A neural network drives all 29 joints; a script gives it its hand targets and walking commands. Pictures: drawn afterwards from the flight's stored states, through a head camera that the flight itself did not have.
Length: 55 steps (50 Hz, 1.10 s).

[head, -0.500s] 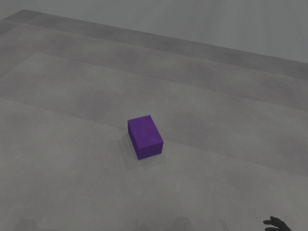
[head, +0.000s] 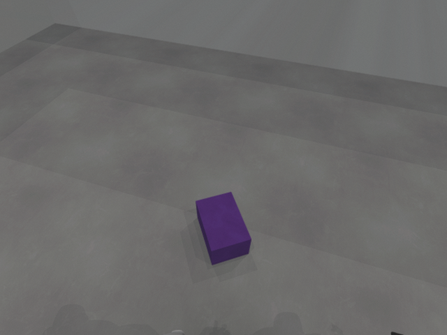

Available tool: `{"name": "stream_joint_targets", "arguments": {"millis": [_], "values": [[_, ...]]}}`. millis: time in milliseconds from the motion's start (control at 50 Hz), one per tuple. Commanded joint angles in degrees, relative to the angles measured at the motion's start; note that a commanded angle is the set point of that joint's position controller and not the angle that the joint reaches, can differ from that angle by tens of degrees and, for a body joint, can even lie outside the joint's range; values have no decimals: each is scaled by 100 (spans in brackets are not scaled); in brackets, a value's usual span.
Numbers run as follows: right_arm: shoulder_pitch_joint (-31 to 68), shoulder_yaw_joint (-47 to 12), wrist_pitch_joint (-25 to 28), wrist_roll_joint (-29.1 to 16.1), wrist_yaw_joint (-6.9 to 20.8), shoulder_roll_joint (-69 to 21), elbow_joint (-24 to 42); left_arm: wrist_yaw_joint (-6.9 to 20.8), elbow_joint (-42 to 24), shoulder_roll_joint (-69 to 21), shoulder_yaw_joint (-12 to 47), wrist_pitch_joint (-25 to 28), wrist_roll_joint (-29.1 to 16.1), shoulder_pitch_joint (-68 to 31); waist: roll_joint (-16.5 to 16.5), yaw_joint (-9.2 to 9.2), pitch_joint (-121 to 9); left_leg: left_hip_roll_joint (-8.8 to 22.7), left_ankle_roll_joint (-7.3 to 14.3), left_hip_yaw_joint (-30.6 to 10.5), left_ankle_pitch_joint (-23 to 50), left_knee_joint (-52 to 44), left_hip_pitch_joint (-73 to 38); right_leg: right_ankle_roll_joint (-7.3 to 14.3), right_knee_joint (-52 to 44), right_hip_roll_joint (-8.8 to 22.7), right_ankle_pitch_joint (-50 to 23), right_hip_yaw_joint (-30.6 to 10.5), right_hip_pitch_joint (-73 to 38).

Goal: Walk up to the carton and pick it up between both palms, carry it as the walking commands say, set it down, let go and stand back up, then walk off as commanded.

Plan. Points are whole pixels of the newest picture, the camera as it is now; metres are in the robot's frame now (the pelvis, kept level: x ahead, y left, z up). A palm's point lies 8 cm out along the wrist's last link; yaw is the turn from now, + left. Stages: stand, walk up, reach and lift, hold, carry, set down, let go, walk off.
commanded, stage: walk up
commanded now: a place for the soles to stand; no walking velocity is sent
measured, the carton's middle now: (221, 227) +0.71 +0.02 -0.69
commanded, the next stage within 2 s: none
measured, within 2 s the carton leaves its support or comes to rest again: neither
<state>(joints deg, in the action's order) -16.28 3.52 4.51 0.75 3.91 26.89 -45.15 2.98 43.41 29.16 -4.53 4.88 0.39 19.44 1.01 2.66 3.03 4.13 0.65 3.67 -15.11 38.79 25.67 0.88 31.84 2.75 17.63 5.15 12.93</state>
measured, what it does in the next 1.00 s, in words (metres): walks ahead: left foot, then right foot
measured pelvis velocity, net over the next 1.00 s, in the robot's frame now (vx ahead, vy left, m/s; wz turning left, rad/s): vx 0.20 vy -0.01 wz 0.00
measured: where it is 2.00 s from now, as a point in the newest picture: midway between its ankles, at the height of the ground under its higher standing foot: outside the picture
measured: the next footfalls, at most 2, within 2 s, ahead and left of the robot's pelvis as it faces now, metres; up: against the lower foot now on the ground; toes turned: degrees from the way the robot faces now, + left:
left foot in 0.04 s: +0.15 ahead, +0.13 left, +0.00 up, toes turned +4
right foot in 0.34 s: +0.25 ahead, -0.14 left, +0.00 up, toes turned -3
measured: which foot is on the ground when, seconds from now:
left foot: up 0.00-0.02, down 0.04-0.36, up 0.38-0.58, down 0.60-1.00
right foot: down 0.00-0.04, up 0.06-0.32, down 0.34-1.00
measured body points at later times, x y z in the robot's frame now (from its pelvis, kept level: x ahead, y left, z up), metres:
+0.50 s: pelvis +0.15 -0.02 -0.01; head +0.18 -0.04 +0.44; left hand +0.26 +0.32 -0.08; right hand +0.23 -0.36 -0.11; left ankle +0.17 +0.11 -0.70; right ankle +0.21 -0.14 -0.73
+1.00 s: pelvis +0.20 -0.01 +0.01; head +0.21 +0.00 +0.46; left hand +0.32 +0.31 -0.11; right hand +0.36 -0.33 -0.09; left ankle +0.22 +0.11 -0.73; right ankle +0.21 -0.14 -0.73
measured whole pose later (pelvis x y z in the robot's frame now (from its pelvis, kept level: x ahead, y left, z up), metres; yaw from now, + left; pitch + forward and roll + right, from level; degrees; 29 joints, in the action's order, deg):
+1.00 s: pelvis +0.20 -0.01 +0.01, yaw +0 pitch -2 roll +0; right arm 0.4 0.4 1.3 -0.5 0.6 24.0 -58.9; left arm -0.4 60.2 24.1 0.6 2.3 -0.4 3.7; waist -0.2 1.0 3.1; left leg 2.4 -0.5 2.5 -13.6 28.0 12.3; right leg -1.2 26.8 1.8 14.0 2.1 10.6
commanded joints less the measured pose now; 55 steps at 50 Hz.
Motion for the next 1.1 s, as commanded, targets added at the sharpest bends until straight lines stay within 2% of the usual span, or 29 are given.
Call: {"name": "stream_joint_targets", "arguments": {"millis": [0, 20, 40, 60, 80, 100, 140, 160, 220, 260, 300, 320, 340, 360, 380, 400, 460, 500, 520, 560, 580, 600, 620, 640, 660, 700, 720, 800, 1080], "values": [[-409, 331, 110, 21, -27, 937, 187, 5, -425, 1002, -162, -6, -9, -302, -719, -398, -143, -353, 75, 260, 267, -677, -1574, 925, -671, 874, 881, -837, 1272], [-776, 386, 145, 41, -86, 1105, 116, -10, -461, 794, -64, -14, 5, -247, -254, -602, -326, -298, 200, -20, -196, -900, -2306, 770, 107, 701, 826, -666, 1692], [-1265, 499, 192, 102, -178, 1538, 133, -20, -605, 455, 44, -2, -29, -261, 933, -890, -624, 942, 627, -2000, -1689, -1654, -3126, 438, 1950, 203, 595, -132, 2593], [-1287, 614, 217, 19, -218, 2068, 303, -95, -627, 571, 22, -35, -20, -280, 1279, -917, -536, 2078, 1403, -4126, -2401, -2488, -3058, 171, 3076, -302, 1301, -285, 3429], [-987, 603, 204, -109, -233, 1888, 384, -176, -443, 964, -64, -79, 2, -196, 350, -744, -384, 2130, 1629, -3972, -2095, -2361, -2569, 88, 3564, 3, 1006, -1025, 3245], [-806, 533, 189, -120, -252, 1652, 372, -173, -299, 1014, -100, -76, -59, -58, 228, -564, -168, 1885, 1591, -3326, -1483, -2279, -2238, 45, 3465, 147, 712, -1064, 3054], [-416, 438, 149, -58, -270, 1407, 423, -124, -151, 955, -162, -71, -16, 124, 643, -392, 63, 1325, 1344, -1952, -764, -2165, -1592, -47, 2541, 442, 543, -784, 2494], [-345, 428, 127, -20, -252, 1400, 445, -59, -80, 894, -175, -80, 23, 159, 872, -417, 61, 1167, 1323, -1519, -385, -2081, -1273, -71, 2195, 380, 624, -574, 2125], [-361, 447, 132, 25, -194, 1482, 519, 47, -166, 689, -218, -87, 25, -103, 1033, -466, -9, 1124, 1313, -1209, -364, -2082, -797, -33, 1374, 226, 309, -280, 1443], [-88, 409, 84, 6, -187, 1418, 583, 31, -49, 586, -220, -57, 21, -70, 1011, -342, 8, 975, 1146, -1026, -525, -1874, -377, 23, 764, 9, -231, -90, 802], [-27, 288, 1, -34, -194, 1197, 591, -46, 75, 616, -241, -11, 67, 28, 633, -160, -133, 738, 819, -740, -568, -1167, 49, 135, 187, -277, -596, -7, -71], [-121, 181, -22, -21, -216, 943, 586, -103, 127, 700, -254, 18, 79, 180, 210, -39, -261, 546, 635, -526, -597, -490, 274, 233, -87, -229, -342, -273, -557], [-124, 46, -24, -28, -229, 575, 682, -169, 135, 1021, -307, 71, 123, 410, -902, 132, -353, 28, 312, -15, -730, 898, 898, 565, -855, 814, 518, -1829, -892], [-158, 73, -63, -53, -292, 707, 702, -198, 79, 1603, -390, 80, 70, 527, -1462, 168, -394, -430, 94, 40, -1799, 1848, 1520, 1383, -1658, 2121, 1143, -4010, -800], [-169, 181, -126, -76, -384, 1081, 505, -209, 62, 1564, -401, 56, 31, 395, -849, 103, -205, -202, 107, -737, -1826, 2331, 1468, 1637, -1457, 2142, 719, -3889, -695], [-323, 218, -120, -95, -412, 1157, 405, -245, 13, 1418, -361, 19, -27, 201, -725, -6, -112, -108, 103, -823, -1571, 2357, 1401, 1619, -1220, 1937, -4, -3311, -591], [-681, 210, -99, -46, -386, 961, 100, -280, -101, 1101, -209, -45, 9, -284, -1129, -219, -244, -2, 29, -340, -1258, 1472, 436, 1269, -691, 1336, -2155, -1654, -5], [-572, 177, -140, -44, -364, 769, 12, -285, -74, 986, -115, -57, 43, -472, -1131, -229, -417, -104, 41, -140, -928, 831, -361, 1146, -376, 1238, -3020, -1235, 435], [-518, 162, -152, -40, -375, 721, -32, -291, -49, 1005, -91, -81, 13, -595, -1105, -273, -483, -166, 75, -48, -553, 468, -704, 1074, -192, 1200, -2976, -1122, 602], [-447, 171, -140, 26, -407, 752, -105, -299, -12, 861, 15, -153, -64, -754, -908, -406, -531, -268, 228, -169, 249, -458, -1429, 729, 205, 979, -1792, -989, 1089], [-417, 227, -117, 78, -429, 1008, -99, -308, -39, 670, 82, -181, -90, -813, -440, -429, -556, 201, 361, -851, 606, -786, -1652, 455, 513, 804, -1024, -894, 1403], [-8, 280, -61, 60, -429, 1429, 34, -309, -40, 437, 139, -227, -128, -625, 482, -150, -476, 1144, 697, -2306, 565, -1335, -1234, 110, 1117, 95, 51, -470, 1445], [254, 245, -84, -28, -416, 1441, 26, -352, 167, 531, 128, -306, -152, -614, 512, -159, -454, 1427, 1142, -2431, 575, -1398, -704, 31, 1132, -90, 1028, -320, 841], [542, 176, -126, -43, -398, 1276, -49, -361, 293, 537, 143, -308, -124, -591, 328, -60, -398, 1144, 1037, -2015, 500, -1235, -455, 90, 798, -50, 816, -408, 428], [757, 93, -173, -68, -392, 1120, -127, -361, 426, 589, 139, -271, -68, -548, 260, 6, -356, 863, 736, -1577, 370, -1055, -303, 118, 335, 42, 298, -541, 175], [822, -6, -220, -123, -381, 893, -306, -353, 525, 899, 113, -169, 2, -930, -48, -203, -269, 236, 249, -869, 453, -612, -632, 283, -256, 555, -519, -1241, 484], [787, -10, -228, -126, -376, 897, -435, -351, 609, 920, 124, -139, -20, -1051, -20, -287, -349, 196, 201, -782, 712, -565, -974, 328, -268, 632, -848, -1285, 586], [1172, -56, -228, -127, -357, 852, -747, -374, 982, 675, 237, -155, -88, -1233, 98, -236, -680, 443, 323, -864, 1438, -901, -1417, 148, -262, 392, -1455, -822, 153], [1914, -145, -304, -96, -339, 701, -1545, -335, 1817, 484, 363, -244, -54, -1984, -93, -245, -544, 447, 108, -654, 1335, -2102, -1995, -11, -1523, 536, -1589, -799, -529]]}}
